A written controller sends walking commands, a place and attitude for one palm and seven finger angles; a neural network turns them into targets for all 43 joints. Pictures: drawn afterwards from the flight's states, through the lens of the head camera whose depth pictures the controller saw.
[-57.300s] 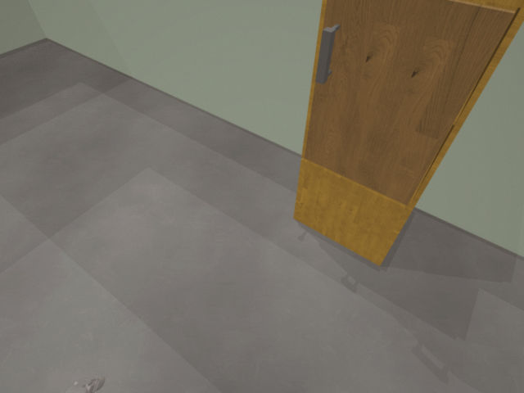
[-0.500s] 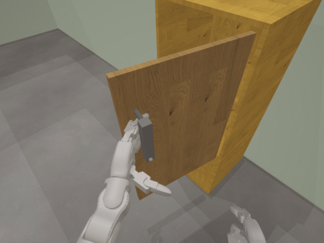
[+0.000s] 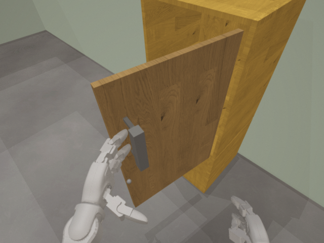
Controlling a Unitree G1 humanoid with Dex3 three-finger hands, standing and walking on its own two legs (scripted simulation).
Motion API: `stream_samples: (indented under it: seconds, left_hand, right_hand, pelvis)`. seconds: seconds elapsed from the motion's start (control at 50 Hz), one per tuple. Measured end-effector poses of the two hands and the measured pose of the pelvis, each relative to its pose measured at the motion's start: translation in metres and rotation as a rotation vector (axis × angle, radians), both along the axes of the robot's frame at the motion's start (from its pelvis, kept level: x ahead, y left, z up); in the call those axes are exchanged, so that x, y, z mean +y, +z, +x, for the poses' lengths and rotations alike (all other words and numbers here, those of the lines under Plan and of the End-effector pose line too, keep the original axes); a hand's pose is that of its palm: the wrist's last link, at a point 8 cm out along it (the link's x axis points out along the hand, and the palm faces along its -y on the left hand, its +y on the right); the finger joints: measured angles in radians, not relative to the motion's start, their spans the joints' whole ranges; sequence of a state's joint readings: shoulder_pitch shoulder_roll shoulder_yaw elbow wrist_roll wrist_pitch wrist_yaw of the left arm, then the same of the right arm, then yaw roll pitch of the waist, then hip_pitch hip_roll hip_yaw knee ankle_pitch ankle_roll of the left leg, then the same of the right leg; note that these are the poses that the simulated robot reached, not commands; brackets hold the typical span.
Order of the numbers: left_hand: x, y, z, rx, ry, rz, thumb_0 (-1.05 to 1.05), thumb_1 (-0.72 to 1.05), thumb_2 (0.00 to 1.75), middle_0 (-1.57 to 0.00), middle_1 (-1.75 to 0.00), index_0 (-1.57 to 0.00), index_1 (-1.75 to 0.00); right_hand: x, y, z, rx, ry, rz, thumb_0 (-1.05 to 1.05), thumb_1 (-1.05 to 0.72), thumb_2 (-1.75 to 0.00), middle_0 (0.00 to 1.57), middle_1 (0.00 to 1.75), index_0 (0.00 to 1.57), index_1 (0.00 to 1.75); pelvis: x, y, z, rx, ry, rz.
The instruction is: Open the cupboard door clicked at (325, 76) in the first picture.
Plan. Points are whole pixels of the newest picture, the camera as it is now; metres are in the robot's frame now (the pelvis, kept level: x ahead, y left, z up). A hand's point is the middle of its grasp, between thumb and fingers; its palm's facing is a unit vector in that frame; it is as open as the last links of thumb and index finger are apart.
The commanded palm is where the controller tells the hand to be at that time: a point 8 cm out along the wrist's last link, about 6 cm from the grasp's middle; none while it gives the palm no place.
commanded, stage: slide the hand sideways off the handle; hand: left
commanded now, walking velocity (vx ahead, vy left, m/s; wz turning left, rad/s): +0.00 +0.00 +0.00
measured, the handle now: (135, 144) +0.32 +0.09 +0.10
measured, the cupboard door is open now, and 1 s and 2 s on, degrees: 79 79 79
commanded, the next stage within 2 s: draw the hand back to the body in 0.56 s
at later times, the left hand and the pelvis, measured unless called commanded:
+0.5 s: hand (101, 196) +0.19 +0.14 +0.09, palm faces -0.02 -1.00 -0.07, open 16.3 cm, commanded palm +0.16 +0.20 +0.10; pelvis +0.00 -0.02 -0.01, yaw +1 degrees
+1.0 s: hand (74, 196) +0.18 +0.19 +0.11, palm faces -0.01 -1.00 -0.07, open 16.3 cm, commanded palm +0.15 +0.24 +0.13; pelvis +0.00 +0.01 +0.00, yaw +1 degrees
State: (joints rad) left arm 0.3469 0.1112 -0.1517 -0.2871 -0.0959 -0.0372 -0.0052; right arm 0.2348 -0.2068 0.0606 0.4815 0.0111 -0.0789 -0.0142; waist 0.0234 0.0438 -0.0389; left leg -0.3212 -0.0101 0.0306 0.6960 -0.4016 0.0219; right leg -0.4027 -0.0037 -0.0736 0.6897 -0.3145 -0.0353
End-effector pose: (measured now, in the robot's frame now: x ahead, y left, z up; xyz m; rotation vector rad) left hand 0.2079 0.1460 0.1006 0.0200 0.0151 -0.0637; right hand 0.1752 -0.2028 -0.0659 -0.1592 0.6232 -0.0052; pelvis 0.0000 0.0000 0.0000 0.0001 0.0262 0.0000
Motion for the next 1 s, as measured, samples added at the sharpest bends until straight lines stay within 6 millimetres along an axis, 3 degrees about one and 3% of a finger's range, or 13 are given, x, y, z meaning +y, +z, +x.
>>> stream_samples:
  seconds: [0.26, 0.58, 0.8, 1.0]
  left_hand:
    - [0.02, 0.0, -0.028, -0.004, 0.022, 0.03, -0.01, -0.5, 0.3, -0.16, -0.3, -0.16, -0.31]
    - [0.06, -0.006, -0.039, 0.009, 0.05, 0.046, -0.01, -0.5, 0.3, -0.16, -0.3, -0.15, -0.3]
    - [0.066, 0.0, -0.039, -0.02, 0.023, 0.034, -0.01, -0.5, 0.3, -0.16, -0.3, -0.15, -0.3]
    - [0.094, 0.016, -0.045, -0.016, 0.054, 0.053, -0.01, -0.5, 0.3, -0.16, -0.3, -0.15, -0.3]
  right_hand:
    - [-0.02, -0.002, 0.008, -0.056, 0.006, -0.024, 0.01, -0.91, -0.9, 0.21, 0.3, 0.2, 0.3]
    - [-0.03, -0.006, -0.001, -0.062, -0.028, -0.052, 0.01, -0.91, -0.9, 0.21, 0.3, 0.2, 0.3]
    - [-0.014, 0.001, 0.003, -0.107, -0.015, -0.052, 0.01, -0.91, -0.9, 0.21, 0.3, 0.2, 0.3]
    - [0.011, 0.01, 0.011, -0.131, 0.007, -0.022, 0.01, -0.91, -0.9, 0.21, 0.3, 0.2, 0.3]
  pelvis:
    - [-0.012, -0.005, 0.005, 0.025, 0.019, -0.002]
    - [-0.013, -0.008, 0.002, 0.032, 0.025, -0.013]
    - [0.001, -0.007, 0.0, 0.022, 0.027, -0.021]
    - [0.012, -0.002, 0.003, -0.002, 0.023, -0.027]
